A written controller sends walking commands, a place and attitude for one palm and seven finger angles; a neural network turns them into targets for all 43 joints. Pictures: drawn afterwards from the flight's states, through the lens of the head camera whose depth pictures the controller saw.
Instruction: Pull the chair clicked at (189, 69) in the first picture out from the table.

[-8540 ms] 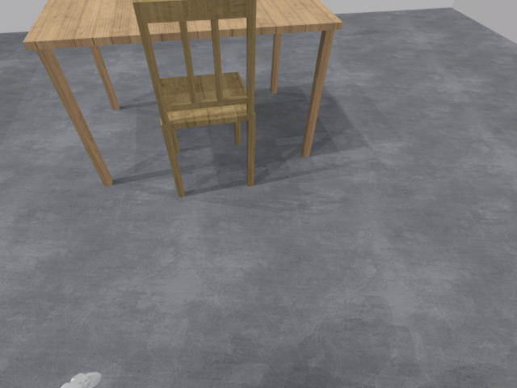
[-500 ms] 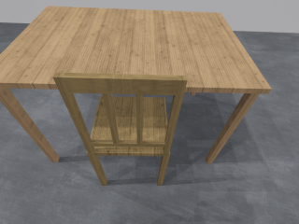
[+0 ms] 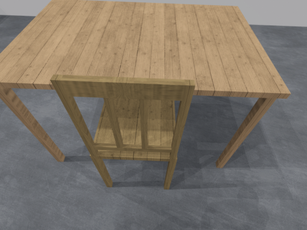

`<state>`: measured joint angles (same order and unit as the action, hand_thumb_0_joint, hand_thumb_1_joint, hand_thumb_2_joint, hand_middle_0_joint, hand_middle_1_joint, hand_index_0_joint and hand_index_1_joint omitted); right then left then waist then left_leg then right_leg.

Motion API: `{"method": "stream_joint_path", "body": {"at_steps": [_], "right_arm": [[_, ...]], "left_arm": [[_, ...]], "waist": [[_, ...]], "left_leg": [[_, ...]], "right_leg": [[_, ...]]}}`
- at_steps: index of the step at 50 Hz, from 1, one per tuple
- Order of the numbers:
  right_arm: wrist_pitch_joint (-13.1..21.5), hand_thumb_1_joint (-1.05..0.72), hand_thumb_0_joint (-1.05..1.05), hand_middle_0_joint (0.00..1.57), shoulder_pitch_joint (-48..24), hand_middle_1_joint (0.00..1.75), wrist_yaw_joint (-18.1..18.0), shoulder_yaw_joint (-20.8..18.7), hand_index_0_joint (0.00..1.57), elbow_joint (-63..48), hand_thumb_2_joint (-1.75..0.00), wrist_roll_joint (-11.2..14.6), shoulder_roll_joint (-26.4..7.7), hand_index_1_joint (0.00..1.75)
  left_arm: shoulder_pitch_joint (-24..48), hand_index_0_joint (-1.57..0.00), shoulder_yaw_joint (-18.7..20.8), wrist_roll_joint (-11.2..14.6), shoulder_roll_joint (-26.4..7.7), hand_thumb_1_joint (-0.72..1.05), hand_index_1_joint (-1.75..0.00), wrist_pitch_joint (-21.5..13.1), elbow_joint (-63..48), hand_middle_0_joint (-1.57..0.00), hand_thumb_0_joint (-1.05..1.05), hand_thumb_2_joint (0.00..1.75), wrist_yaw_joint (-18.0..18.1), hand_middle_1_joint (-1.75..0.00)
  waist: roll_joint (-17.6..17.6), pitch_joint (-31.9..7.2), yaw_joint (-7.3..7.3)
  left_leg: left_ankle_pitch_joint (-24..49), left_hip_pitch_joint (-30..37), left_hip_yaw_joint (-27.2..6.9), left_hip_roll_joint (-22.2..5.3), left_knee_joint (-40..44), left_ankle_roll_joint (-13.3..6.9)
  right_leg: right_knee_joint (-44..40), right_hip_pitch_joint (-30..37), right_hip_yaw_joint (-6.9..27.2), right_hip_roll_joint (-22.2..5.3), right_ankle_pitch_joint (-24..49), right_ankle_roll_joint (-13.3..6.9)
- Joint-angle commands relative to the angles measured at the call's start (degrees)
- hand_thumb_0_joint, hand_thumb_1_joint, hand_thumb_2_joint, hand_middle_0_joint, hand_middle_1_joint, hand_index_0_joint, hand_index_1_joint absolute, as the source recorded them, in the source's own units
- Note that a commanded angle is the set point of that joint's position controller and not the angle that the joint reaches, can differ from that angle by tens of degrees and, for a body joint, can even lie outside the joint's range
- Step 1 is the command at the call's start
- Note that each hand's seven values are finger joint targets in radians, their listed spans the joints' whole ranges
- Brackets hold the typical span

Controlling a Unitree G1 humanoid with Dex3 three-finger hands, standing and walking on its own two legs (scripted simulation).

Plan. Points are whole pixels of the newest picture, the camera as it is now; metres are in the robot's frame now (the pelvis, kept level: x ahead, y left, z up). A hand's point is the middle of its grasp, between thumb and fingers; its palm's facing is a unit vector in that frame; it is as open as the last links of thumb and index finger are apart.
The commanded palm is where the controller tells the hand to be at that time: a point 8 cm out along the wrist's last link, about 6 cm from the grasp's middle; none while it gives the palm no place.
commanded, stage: come to a stop and stand still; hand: left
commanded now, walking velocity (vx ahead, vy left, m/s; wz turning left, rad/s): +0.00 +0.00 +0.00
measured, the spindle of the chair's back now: (115, 124) +0.46 +0.17 -0.08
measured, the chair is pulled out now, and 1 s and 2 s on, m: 0.00 0.00 0.00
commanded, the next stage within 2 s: look again from close up in 0.60 s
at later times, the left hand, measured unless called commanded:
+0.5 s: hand out of the picture -0.02 +0.23 -0.17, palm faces -0.02 -0.97 -0.24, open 7.4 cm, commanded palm none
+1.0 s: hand out of the picture -0.07 +0.19 -0.18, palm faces +0.01 -0.99 -0.15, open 7.4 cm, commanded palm none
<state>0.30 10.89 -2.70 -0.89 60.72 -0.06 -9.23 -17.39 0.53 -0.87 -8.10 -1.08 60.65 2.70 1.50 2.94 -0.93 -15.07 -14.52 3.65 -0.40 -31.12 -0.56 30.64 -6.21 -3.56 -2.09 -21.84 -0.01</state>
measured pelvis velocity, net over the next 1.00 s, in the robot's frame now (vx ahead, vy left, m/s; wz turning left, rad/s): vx -0.04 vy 0.03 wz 0.00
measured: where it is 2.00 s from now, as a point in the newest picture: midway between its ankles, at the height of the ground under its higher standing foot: outside the picture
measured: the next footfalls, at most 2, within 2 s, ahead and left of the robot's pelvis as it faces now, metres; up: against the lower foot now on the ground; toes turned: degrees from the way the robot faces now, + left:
none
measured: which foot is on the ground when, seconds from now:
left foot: down 0.00-1.00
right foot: down 0.00-1.00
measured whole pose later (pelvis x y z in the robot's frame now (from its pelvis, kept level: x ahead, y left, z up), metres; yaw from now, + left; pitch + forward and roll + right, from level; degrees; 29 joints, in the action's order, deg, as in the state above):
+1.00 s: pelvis -0.04 +0.03 +0.00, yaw +0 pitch +0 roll +0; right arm 1.1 13.1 -1.2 0.6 63.4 0.1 -9.6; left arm -19.3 -1.8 -0.9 -8.6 -0.8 63.6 1.7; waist 1.5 1.9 -0.7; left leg -10.8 -14.7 3.3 1.4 -25.7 -2.6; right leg 25.7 -7.9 0.2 -2.3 -17.5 1.9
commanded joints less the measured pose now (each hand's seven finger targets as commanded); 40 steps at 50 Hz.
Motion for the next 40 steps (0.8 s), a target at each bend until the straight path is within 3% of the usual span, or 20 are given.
{"method": "stream_joint_path", "body": {"at_steps": [1, 2, 3, 4, 5, 6, 7, 8, 9, 10, 11, 12, 13, 14, 15, 19, 23, 27, 30, 40], "right_arm": [[1.13, -0.9, 0.0, 0.2, -1.24, 0.3, 0.73, -2.14, 0.2, -8.05, -0.9, -0.21, -7.43, 0.3], [0.72, -0.9, 0.0, 0.2, 4.84, 0.3, 1.46, -1.77, 0.2, -8.99, -0.9, -0.59, -4.59, 0.3], [0.56, -0.9, 0.0, 0.2, 4.43, 0.3, 1.93, -1.82, 0.2, -9.14, -0.9, -0.98, -4.62, 0.3], [0.61, -0.9, 0.0, 0.2, 5.28, 0.3, 1.76, -1.75, 0.2, -9.76, -0.9, -0.87, -4.71, 0.3], [0.83, -0.9, 0.0, 0.2, 6.79, 0.3, 1.78, -1.91, 0.2, -9.52, -0.9, -0.89, -5.45, 0.3], [1.0, -0.9, 0.0, 0.2, 7.71, 0.3, 1.6, -2.09, 0.2, -9.47, -0.9, -1.03, -7.05, 0.3], [0.8, -0.9, 0.0, 0.2, 7.6, 0.3, 1.38, -2.39, 0.2, -9.37, -0.9, -1.02, -8.63, 0.3], [0.54, -0.9, 0.0, 0.2, 6.31, 0.3, 1.09, -2.08, 0.2, -9.52, -0.9, -0.99, -9.23, 0.3], [0.16, -0.9, 0.0, 0.2, 2.84, 0.3, 1.16, -1.55, 0.2, -10.48, -0.9, -0.76, -8.97, 0.3], [-0.04, -0.9, 0.0, 0.2, -0.48, 0.3, 1.34, -1.24, 0.2, -11.4, -0.9, -0.8, -8.76, 0.3], [-0.1, -0.9, 0.0, 0.2, -0.86, 0.3, 1.62, -0.91, 0.2, -11.97, -0.9, -0.73, -7.75, 0.3], [-0.24, -0.9, 0.0, 0.2, 0.2, 0.3, 1.99, -0.89, 0.2, -11.88, -0.9, -0.76, -7.42, 0.3], [-0.34, -0.9, 0.0, 0.2, 1.01, 0.3, 2.19, -0.88, 0.2, -11.2, -0.9, -0.95, -7.23, 0.3], [-0.38, -0.9, 0.0, 0.2, 2.25, 0.3, 2.31, -0.9, 0.2, -10.76, -0.9, -1.04, -7.6, 0.3], [-0.31, -0.9, 0.0, 0.2, 3.15, 0.3, 2.4, -0.93, 0.2, -10.4, -0.9, -1.03, -8.05, 0.3], [0.1, -0.9, 0.0, 0.2, 3.83, 0.3, 2.46, -1.02, 0.2, -9.2, -0.9, -1.14, -9.3, 0.3], [0.56, -0.9, 0.0, 0.2, 3.93, 0.3, 2.27, -0.75, 0.2, -7.79, -0.9, -0.8, -9.24, 0.3], [0.94, -0.9, 0.0, 0.2, 5.12, 0.3, 2.17, -0.4, 0.2, -5.63, -0.9, -0.58, -8.98, 0.3], [1.11, -0.9, 0.0, 0.2, 5.39, 0.3, 2.1, -0.18, 0.2, -3.96, -0.9, -0.27, -8.37, 0.3], [1.34, -0.9, 0.0, 0.2, 5.36, 0.3, 1.75, 0.2, 0.2, -0.1, -0.9, 0.1, -7.05, 0.3]], "left_arm": [[-8.37, -0.2, 1.63, -0.77, -8.51, 0.9, -0.3, -1.51, -2.6, -0.2, 0.0, 0.9, 2.57, -0.3], [-5.21, -0.2, 2.03, -1.19, -10.87, 0.9, -0.3, -2.0, -6.33, -0.2, 0.0, 0.9, 1.96, -0.3], [-4.15, -0.2, 2.6, -1.15, -12.17, 0.9, -0.3, -2.26, -7.66, -0.2, 0.0, 0.9, 1.57, -0.3], [-3.88, -0.2, 2.37, -0.82, -11.69, 0.9, -0.3, -2.34, -8.95, -0.2, 0.0, 0.9, 1.36, -0.3], [-3.15, -0.2, 2.31, -0.44, -11.61, 0.9, -0.3, -2.19, -9.57, -0.2, 0.0, 0.9, 1.22, -0.3], [-2.95, -0.2, 2.17, -0.03, -10.98, 0.9, -0.3, -1.87, -10.47, -0.2, 0.0, 0.9, 1.08, -0.3], [-2.33, -0.2, 1.95, 0.31, -10.04, 0.9, -0.3, -1.21, -10.84, -0.2, 0.0, 0.9, 0.94, -0.3], [-1.31, -0.2, 1.38, 0.44, -8.51, 0.9, -0.3, -0.45, -11.29, -0.2, 0.0, 0.9, 0.91, -0.3], [-1.23, -0.2, 1.13, 0.43, -7.21, 0.9, -0.3, 0.52, -11.18, -0.2, 0.0, 0.9, 0.62, -0.3], [-2.55, -0.2, 0.9, 0.2, -6.95, 0.9, -0.3, 0.93, -10.44, -0.2, 0.0, 0.9, 0.41, -0.3], [-3.13, -0.2, 0.76, -0.2, -7.84, 0.9, -0.3, 0.86, -9.93, -0.2, 0.0, 0.9, 0.26, -0.3], [-2.01, -0.2, 0.69, -0.4, -8.93, 0.9, -0.3, 0.71, -10.21, -0.2, 0.0, 0.9, 0.0, -0.3], [-0.46, -0.2, 0.75, -0.35, -10.21, 0.9, -0.3, 0.69, -10.7, -0.2, 0.0, 0.9, -0.22, -0.3], [0.89, -0.2, 0.87, -0.2, -10.87, 0.9, -0.3, 0.57, -10.69, -0.2, 0.0, 0.9, -0.28, -0.3], [2.0, -0.2, 0.79, -0.13, -10.85, 0.9, -0.3, 0.69, -10.93, -0.2, 0.0, 0.9, -0.36, -0.3], [0.14, -0.2, 0.85, -0.28, -10.23, 0.9, -0.3, 1.29, -10.43, -0.2, 0.0, 0.9, -0.56, -0.3], [-2.26, -0.2, 0.48, -0.21, -9.66, 0.9, -0.3, 0.88, -8.37, -0.2, 0.0, 0.9, -0.78, -0.3], [-3.29, -0.2, 0.17, -0.03, -9.28, 0.9, -0.3, 0.47, -6.28, -0.2, 0.0, 0.9, -0.84, -0.3], [-3.97, -0.2, -0.2, -0.01, -9.0, 0.9, -0.3, 0.11, -4.43, -0.2, 0.0, 0.9, -0.78, -0.3], [-5.98, -0.2, -0.8, 0.07, -7.56, 0.9, -0.3, -0.25, 0.24, -0.2, 0.0, 0.9, -0.5, -0.3]], "waist": [[4.78, -1.5, 0.25], [7.98, -4.3, 2.82], [7.08, -7.62, 2.16], [7.42, -9.23, 3.04], [5.44, -10.24, 3.68], [1.27, -10.72, 3.59], [-5.94, -9.57, 3.37], [-10.01, -6.92, 2.24], [-9.15, -2.1, 0.24], [-6.59, 3.25, -1.3], [-3.5, 5.29, -0.97], [-3.7, 4.37, 0.38], [-5.52, 4.01, 1.15], [-1.25, 2.13, 1.78], [0.31, 2.14, 2.08], [-3.64, 2.21, 0.86], [-3.38, -0.2, -0.02], [-3.48, -1.65, 0.36], [-1.66, -0.92, 0.55], [-1.81, 0.49, 0.74]], "left_leg": [[21.42, 5.07, 1.15, -3.11, -10.23, -0.08], [1.13, -5.64, -0.66, -1.13, -8.63, -1.47], [-3.43, -6.49, 1.55, 0.53, -5.81, -1.43], [-2.16, -4.35, 1.74, 1.61, -3.89, -1.81], [5.93, -0.26, 1.19, 0.88, -1.34, -2.36], [19.31, 4.82, -1.48, -2.13, -2.03, -3.43], [29.05, 7.76, -6.3, -5.86, -2.55, -5.22], [32.48, 5.22, -10.7, -9.1, 0.51, -7.68], [26.39, -0.71, -12.33, -10.54, 3.79, -8.29], [14.93, -6.09, -11.9, -8.96, 4.51, -7.14], [4.18, -7.84, -10.35, -6.28, 4.76, -5.1], [-2.58, -6.09, -8.24, -3.9, 4.96, -3.29], [-2.84, -4.42, -7.67, -2.66, 4.91, -2.67], [-4.13, -2.9, -7.1, -2.57, 4.33, -2.3], [-6.02, -2.62, -6.95, -2.67, 5.15, -2.16], [-15.9, -6.65, -12.93, -5.68, 14.3, -3.61], [-13.81, -4.84, -13.16, -6.06, 15.82, -3.88], [-8.75, -1.63, -11.53, -5.58, 14.89, -3.3], [-4.6, -0.12, -9.79, -4.91, 13.32, -2.95], [1.29, 2.67, -8.06, -4.57, 12.04, -2.46]], "right_leg": [[-4.44, -8.52, 8.82, -7.26, 66.42, 1.58], [0.48, 2.71, 8.7, -9.86, 70.22, -1.61], [3.02, 6.51, 8.87, -10.94, 74.25, -3.96], [5.54, 6.48, 7.78, -10.12, 73.62, -4.7], [8.3, 4.68, 6.58, -8.95, 68.69, -4.24], [9.97, 0.11, 5.06, -6.66, 58.04, -3.07], [11.05, -5.32, 2.76, -3.77, 40.69, -1.97], [9.98, -6.76, 1.73, -0.64, 18.53, -1.38], [6.57, -6.9, 1.48, 0.89, -1.35, -1.31], [0.8, -7.24, 2.44, 0.7, -2.32, -1.58], [-4.42, -8.25, 5.18, -0.69, -1.14, -2.46], [-7.08, -10.59, 8.3, -2.62, -2.95, -3.48], [-7.13, -11.48, 8.54, -2.82, -1.77, -3.74], [-6.94, -12.06, 8.48, -2.78, -3.85, -3.67], [-7.27, -12.72, 7.97, -2.8, -6.26, -3.3], [-3.91, -9.77, 4.5, -0.24, -5.67, -1.88], [-4.61, -7.31, 4.57, -0.56, -1.58, -1.9], [-6.25, -7.2, 5.5, -1.73, 1.31, -1.82], [-8.05, -7.72, 6.23, -2.66, 3.05, -1.58], [-9.84, -8.66, 6.56, -3.26, 5.6, -1.0]]}}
